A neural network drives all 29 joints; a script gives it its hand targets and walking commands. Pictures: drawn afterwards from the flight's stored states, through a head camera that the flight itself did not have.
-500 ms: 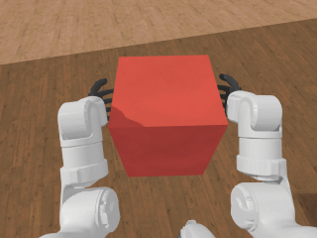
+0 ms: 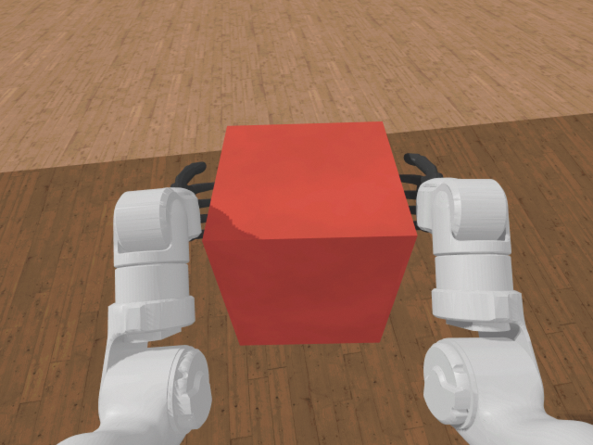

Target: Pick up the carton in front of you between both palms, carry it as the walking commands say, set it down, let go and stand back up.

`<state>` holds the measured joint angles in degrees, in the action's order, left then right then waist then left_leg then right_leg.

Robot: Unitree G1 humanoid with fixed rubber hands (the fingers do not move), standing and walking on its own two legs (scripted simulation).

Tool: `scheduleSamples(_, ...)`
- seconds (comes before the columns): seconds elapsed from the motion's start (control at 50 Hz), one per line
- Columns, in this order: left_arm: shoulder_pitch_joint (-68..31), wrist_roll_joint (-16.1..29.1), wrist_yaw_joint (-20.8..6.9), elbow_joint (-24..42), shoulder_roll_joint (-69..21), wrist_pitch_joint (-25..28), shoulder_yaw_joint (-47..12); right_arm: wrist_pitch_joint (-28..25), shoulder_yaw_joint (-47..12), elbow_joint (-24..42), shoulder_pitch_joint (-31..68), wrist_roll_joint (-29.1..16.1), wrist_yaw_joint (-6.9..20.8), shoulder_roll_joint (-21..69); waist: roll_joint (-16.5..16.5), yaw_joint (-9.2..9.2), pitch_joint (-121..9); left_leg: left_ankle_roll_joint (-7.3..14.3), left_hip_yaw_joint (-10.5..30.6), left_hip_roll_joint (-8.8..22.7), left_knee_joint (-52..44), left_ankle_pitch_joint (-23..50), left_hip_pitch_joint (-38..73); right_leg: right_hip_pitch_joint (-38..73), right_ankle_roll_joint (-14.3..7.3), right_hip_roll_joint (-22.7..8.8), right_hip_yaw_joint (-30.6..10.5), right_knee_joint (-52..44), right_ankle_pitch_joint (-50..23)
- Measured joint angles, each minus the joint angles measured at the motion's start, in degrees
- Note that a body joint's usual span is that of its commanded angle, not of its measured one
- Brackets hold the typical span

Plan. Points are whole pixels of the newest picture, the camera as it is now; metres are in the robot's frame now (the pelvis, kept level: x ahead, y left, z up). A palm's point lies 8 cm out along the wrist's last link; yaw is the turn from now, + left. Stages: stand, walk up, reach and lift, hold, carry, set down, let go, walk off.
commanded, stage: carry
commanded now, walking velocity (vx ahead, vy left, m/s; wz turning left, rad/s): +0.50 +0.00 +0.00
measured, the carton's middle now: (307, 239) +0.39 +0.00 +0.09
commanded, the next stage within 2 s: none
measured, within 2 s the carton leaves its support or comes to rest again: neither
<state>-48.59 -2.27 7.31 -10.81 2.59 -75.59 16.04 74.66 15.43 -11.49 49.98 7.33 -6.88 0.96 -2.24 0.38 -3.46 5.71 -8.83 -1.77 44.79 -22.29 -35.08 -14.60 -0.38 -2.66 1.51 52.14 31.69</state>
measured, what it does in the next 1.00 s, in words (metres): climbs: right foot 0.03 m higher, then left foot 0.04 m higher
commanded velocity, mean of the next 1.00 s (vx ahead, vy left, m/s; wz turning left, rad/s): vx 0.50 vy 0.00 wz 0.00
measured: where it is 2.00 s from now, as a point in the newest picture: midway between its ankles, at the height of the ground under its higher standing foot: (304, 188)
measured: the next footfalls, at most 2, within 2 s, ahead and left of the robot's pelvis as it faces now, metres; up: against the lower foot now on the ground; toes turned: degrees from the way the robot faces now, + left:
right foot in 0.32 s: +0.37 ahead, -0.11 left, +0.03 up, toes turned -6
left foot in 0.72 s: +0.62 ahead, +0.09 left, +0.08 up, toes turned +6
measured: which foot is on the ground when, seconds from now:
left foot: down 0.00-0.36, up 0.38-0.70, down 0.72-1.00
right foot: up 0.00-0.30, down 0.32-0.74, up 0.76-1.00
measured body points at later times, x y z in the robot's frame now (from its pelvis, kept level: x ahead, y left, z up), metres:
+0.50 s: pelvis +0.30 -0.03 +0.07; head +0.33 -0.03 +0.52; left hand +0.67 +0.15 +0.21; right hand +0.71 -0.15 +0.22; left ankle +0.24 +0.08 -0.55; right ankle +0.33 -0.11 -0.66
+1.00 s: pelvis +0.61 +0.00 +0.12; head +0.65 +0.01 +0.57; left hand +1.01 +0.11 +0.27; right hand +0.98 -0.19 +0.27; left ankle +0.58 +0.08 -0.61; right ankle +0.70 -0.12 -0.54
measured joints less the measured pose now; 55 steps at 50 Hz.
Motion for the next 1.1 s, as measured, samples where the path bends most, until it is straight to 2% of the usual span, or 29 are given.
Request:
scheduleSamples(0.04, 0.7, -0.6, -0.3, -0.6, -0.3, -0.3, 0.1, 0.1, -1.2, 0.1, -2.0, -1.0, -0.4, -0.2, 1.1, 2.65, 0.8, 0.1, 0.8, -0.2, -2.1, -2.2, 3.3, -8.0, -1.0, 2.5, -2.2, 17.4, -1.9)
scheduleSamples(0.06, 0.8, -1.1, -0.3, -0.3, -0.7, -0.6, 0.1, 0.2, -1.8, 0.8, -2.9, -1.9, -0.8, -0.5, 1.4, 3.69, 1.4, -0.4, 1.1, -0.2, -4.0, -2.2, 5.1, -11.8, -1.4, 3.1, -2.2, 22.5, -2.9)
scheduleSamples(0.1, 0.9, -2.1, -0.3, 1.0, -1.6, -1.1, 0.2, 0.4, -2.2, 2.4, -4.2, -3.9, -1.5, -1.2, 1.9, 5.21, 2.6, -0.5, 1.6, -0.1, -7.8, -2.1, 8.7, -18.2, -2.0, 3.4, -1.8, 25.6, -4.6)
scheduleSamples(0.16, 1.0, -3.2, -0.3, 4.3, -2.7, -1.5, 0.9, 0.2, -2.0, 4.5, -4.0, -5.7, -2.2, -1.7, 2.4, 6.49, 3.9, -0.4, 2.2, 0.4, -12.1, -2.9, 13.5, -25.3, -2.3, 2.6, -0.7, 21.5, -4.6)
scheduleSamples(0.24, 0.9, -3.8, -0.3, 8.8, -3.5, -1.5, 1.7, -0.3, -1.3, 6.3, -2.2, -6.3, -2.4, -1.8, 2.7, 6.44, 3.4, -1.4, 2.7, 0.9, -16.2, -5.2, 19.5, -28.7, -2.0, 1.0, 1.2, 5.7, -7.5)
scheduleSamples(0.28, 0.8, -3.9, -0.3, 9.6, -3.4, -1.6, 1.8, -0.4, -1.0, 6.1, -1.1, -6.2, -2.4, -1.8, 3.3, 5.67, 2.2, -2.3, 3.0, 1.7, -17.2, -7.3, 22.5, -26.8, -2.3, 1.2, 2.9, -3.8, -9.2)
scheduleSamples(0.32, -0.1, -4.0, -0.3, 8.2, -3.4, -1.4, 1.4, -0.1, -0.7, 5.0, -0.1, -6.0, -2.1, -2.4, 4.3, 4.19, 1.1, -3.2, 3.5, 3.4, -14.6, -10.8, 24.6, -22.0, -3.1, 2.6, 5.9, -12.5, -12.4)
scheduleSamples(0.34, -0.6, -4.2, -0.3, 6.6, -3.6, -0.8, 1.0, 0.0, -0.5, 4.2, 0.2, -5.9, -1.8, -3.2, 5.2, 3.05, 1.0, -3.4, 3.8, 4.8, -9.9, -12.3, 24.1, -20.4, -3.1, 3.5, 6.9, -12.8, -14.3)
scheduleSamples(0.36, -1.0, -4.5, -0.3, 5.0, -3.9, -0.3, 0.2, -0.1, -0.2, 3.4, 0.0, -5.9, -1.3, -3.9, 5.3, 1.58, 0.8, -3.6, 4.9, 5.3, -2.2, -10.3, 22.1, -19.4, -2.9, 3.9, 7.4, -11.3, -13.0)
scheduleSamples(0.42, 0.3, -4.2, 0.1, 2.8, -3.8, -0.6, -1.6, 0.4, 0.6, 0.8, -0.4, -4.9, -0.3, -4.1, 3.2, -2.58, 0.5, -3.6, 8.9, 2.1, 24.0, -7.2, 11.6, -15.1, -2.8, 4.2, 6.6, -12.5, -8.4)
scheduleSamples(0.46, 1.7, -2.6, 0.7, 3.1, -3.1, -1.3, -2.6, 1.3, 0.8, 0.3, -0.2, -3.8, -0.2, -3.4, 2.5, -4.65, 1.0, -3.2, 8.7, 1.1, 31.7, -4.5, 5.1, -11.5, -2.1, 4.1, 5.8, -16.1, -8.3)
scheduleSamples(0.54, 1.8, 0.2, 1.7, 4.8, -1.9, -1.9, -2.8, 2.6, 1.6, 2.9, 0.2, -2.2, -0.1, -2.1, 1.8, -7.06, 2.2, -2.6, 7.4, 1.8, 30.1, -2.5, -4.8, -4.9, -2.3, 3.5, 5.1, -21.8, -7.2)
scheduleSamples(0.6, 0.1, 0.8, 2.0, 4.8, -1.8, -1.5, -2.0, 2.9, 2.5, 5.1, 0.7, -1.4, -0.1, -1.6, 1.8, -7.55, 2.0, -2.9, 6.2, 3.2, 21.5, -1.7, -9.0, -0.4, -1.8, 3.1, 4.8, -25.0, -5.5)
scheduleSamples(0.66, -1.4, 0.6, 2.0, 2.8, -1.8, -0.9, -1.4, 2.8, 3.0, 4.9, 0.9, -0.9, 0.0, -1.5, 1.2, -6.96, 0.5, -2.9, 4.3, 3.5, 8.0, -1.2, -8.2, 4.0, -0.5, 2.2, 4.4, -27.0, -2.9)
scheduleSamples(0.7, -1.9, 0.3, 1.6, 0.9, -1.3, -0.8, -1.1, 2.4, 2.7, 2.9, 1.2, -0.6, 0.1, -1.4, 0.2, -5.56, -0.5, -1.9, 1.6, 2.1, -0.6, -0.1, -4.3, 6.3, 0.4, 0.6, 3.9, -25.2, 0.3)
scheduleSamples(0.72, -1.9, 0.2, 1.3, 0.0, -0.8, -0.8, -0.9, 1.8, 2.3, 1.3, 1.4, -0.4, 0.1, -1.1, -0.4, -4.28, -0.7, -1.1, 0.6, 1.0, -2.6, 1.8, -2.1, 6.3, 0.6, -0.6, 3.8, -21.4, 2.2)
scheduleSamples(0.74, -1.5, 0.1, 0.9, -0.7, -0.2, -0.5, -0.6, 0.9, 1.5, -0.3, 1.4, -0.1, 0.1, -0.7, -0.7, -2.82, -0.8, -0.7, 0.0, 0.6, -1.2, 1.5, -1.3, 4.3, 0.6, -1.7, 3.1, -14.1, 0.8)
scheduleSamples(0.76, -0.9, 0.6, -0.3, -1.3, 0.1, -0.3, -0.1, 0.2, 0.8, -1.4, 0.9, 0.1, 0.2, -0.4, -0.2, -1.06, -0.7, -0.4, 0.0, 0.3, -0.1, -0.1, -0.3, 1.0, 0.5, -1.0, 1.1, -4.4, -0.5)
scheduleSamples(0.8, 0.0, -0.1, -0.7, -1.9, -0.1, -0.4, -0.1, 0.0, -0.8, -1.4, -1.2, -0.7, -0.2, -0.3, 0.9, 1.80, 0.0, 0.0, 0.6, 0.1, -1.4, -2.2, 2.8, -7.0, -0.4, 1.5, -2.0, 14.3, -1.9)
scheduleSamples(0.82, 0.3, -0.7, -0.8, -1.7, -0.5, -0.7, -0.1, 0.1, -1.3, -0.7, -2.4, -1.5, -0.5, -0.6, 1.3, 2.93, 0.5, -0.4, 1.0, 0.1, -3.1, -2.3, 4.6, -10.8, -0.9, 2.3, -2.4, 20.5, -2.7)
scheduleSamples(0.86, 0.7, -1.5, -1.0, -0.4, -1.3, -1.2, 0.2, 0.5, -1.9, 1.4, -4.1, -4.1, -0.4, -1.1, 1.7, 4.66, 1.7, -0.7, 1.6, 0.3, -6.8, -2.3, 8.2, -17.6, -1.6, 2.7, -2.1, 25.4, -4.3)
scheduleSamples(0.92, 1.1, -2.5, -1.0, 3.4, -2.4, -1.6, 0.8, 0.5, -2.1, 4.3, -4.7, -5.9, -1.2, -1.5, 2.1, 6.13, 3.1, -0.7, 2.1, 0.7, -11.3, -3.0, 13.1, -25.2, -2.1, 2.1, -0.9, 22.7, -4.9)
scheduleSamples(0.98, 1.4, -3.0, -1.0, 7.4, -3.2, -1.7, 1.3, 0.1, -1.6, 6.4, -3.8, -6.6, -1.6, -1.6, 2.3, 6.44, 3.1, -1.3, 2.5, 1.1, -14.8, -4.5, 17.7, -29.2, -1.9, 0.9, 0.5, 12.9, -6.7)
scheduleSamples(1.04, 1.5, -3.2, -1.0, 9.9, -3.4, -1.8, 1.4, -0.1, -1.2, 7.1, -2.4, -6.6, -1.6, -1.5, 2.8, 5.70, 1.9, -2.5, 2.9, 1.8, -17.2, -6.9, 22.3, -28.0, -2.0, 0.5, 2.6, -1.6, -9.4)
scheduleSamples(1.1, 0.4, -3.4, -1.0, 7.9, -3.4, -1.4, 0.9, 0.4, -0.7, 5.6, -1.0, -6.3, -1.1, -2.6, 4.7, 3.40, 0.6, -3.8, 3.6, 4.7, -12.5, -12.0, 25.1, -21.4, -3.2, 2.8, 6.9, -12.9, -13.4)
